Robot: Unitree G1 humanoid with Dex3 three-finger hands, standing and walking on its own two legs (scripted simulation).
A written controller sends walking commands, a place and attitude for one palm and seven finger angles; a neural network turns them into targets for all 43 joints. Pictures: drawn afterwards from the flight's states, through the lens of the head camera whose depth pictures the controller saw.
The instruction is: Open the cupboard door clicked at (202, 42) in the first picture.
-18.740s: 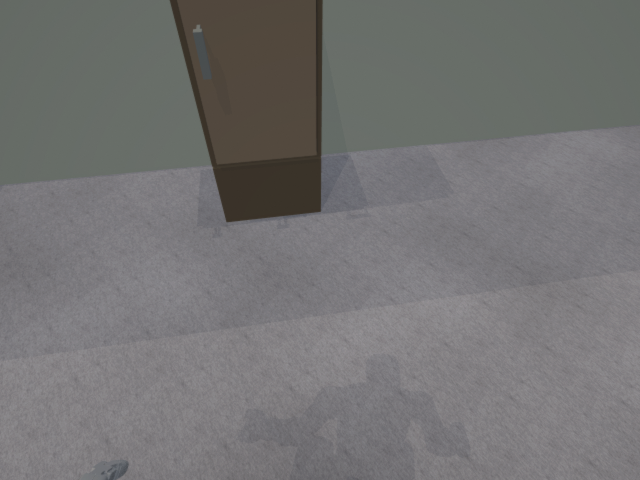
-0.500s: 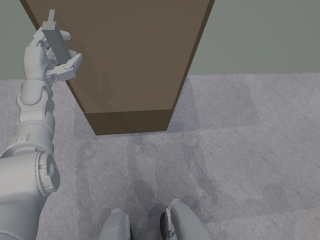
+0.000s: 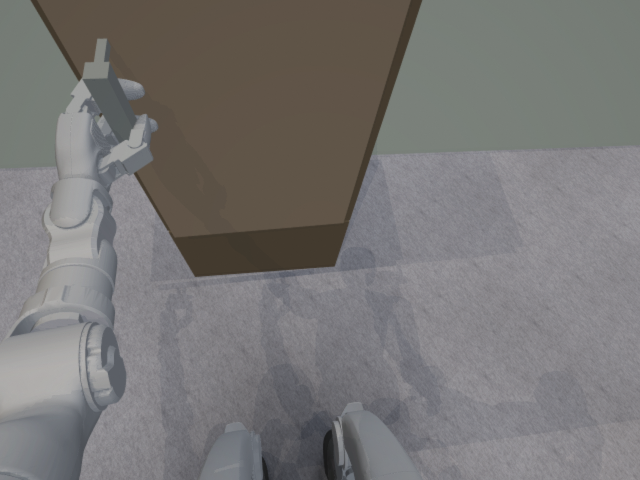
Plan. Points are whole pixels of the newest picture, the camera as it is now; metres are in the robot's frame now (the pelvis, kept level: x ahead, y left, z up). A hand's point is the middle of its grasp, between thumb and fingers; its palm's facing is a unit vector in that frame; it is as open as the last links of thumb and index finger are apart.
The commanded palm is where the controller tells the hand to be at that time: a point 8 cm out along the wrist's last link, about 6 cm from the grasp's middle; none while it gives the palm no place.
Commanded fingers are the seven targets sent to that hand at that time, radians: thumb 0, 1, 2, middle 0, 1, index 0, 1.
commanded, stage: pull the door open along its arc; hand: left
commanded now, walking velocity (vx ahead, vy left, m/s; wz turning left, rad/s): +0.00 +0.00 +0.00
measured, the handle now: (121, 103) +0.57 +0.19 +0.07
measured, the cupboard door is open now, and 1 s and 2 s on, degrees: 2 46 46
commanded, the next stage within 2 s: open thumb and fingers to let go in 0.70 s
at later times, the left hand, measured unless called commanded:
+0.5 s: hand (213, 257) +0.36 +0.08 +0.06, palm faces +0.40 -0.92 +0.04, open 6.3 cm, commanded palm +0.29 +0.13 +0.06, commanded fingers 0.00 0.90 0.90 -0.40 -1.35 -0.40 -1.35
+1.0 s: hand (276, 301) +0.31 +0.02 +0.06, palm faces +0.40 -0.92 -0.04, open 6.6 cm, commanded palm +0.25 +0.07 +0.06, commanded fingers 0.00 0.13 0.57 -0.34 -1.27 -0.34 -1.27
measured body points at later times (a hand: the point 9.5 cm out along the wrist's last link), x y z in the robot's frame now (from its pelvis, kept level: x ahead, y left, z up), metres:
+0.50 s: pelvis +0.01 -0.01 +0.02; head +0.08 -0.01 +0.46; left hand +0.33 +0.13 +0.06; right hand +0.18 -0.23 -0.09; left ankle +0.00 +0.10 -0.66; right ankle +0.03 -0.11 -0.66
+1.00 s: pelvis +0.01 -0.06 +0.02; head +0.06 -0.08 +0.46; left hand +0.28 +0.07 +0.07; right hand +0.20 -0.27 -0.09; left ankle +0.00 +0.10 -0.66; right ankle +0.03 -0.11 -0.66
